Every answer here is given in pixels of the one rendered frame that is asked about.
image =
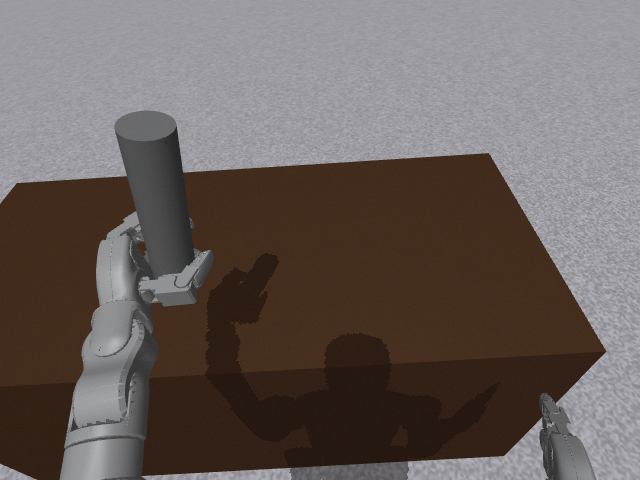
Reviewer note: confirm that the right robot hand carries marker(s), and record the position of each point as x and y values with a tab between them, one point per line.
564	456

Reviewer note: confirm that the can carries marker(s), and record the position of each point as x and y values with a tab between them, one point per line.
149	145

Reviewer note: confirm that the left robot hand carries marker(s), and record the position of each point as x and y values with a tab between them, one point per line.
123	273

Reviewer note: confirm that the left robot arm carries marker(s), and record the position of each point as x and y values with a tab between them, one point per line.
109	412

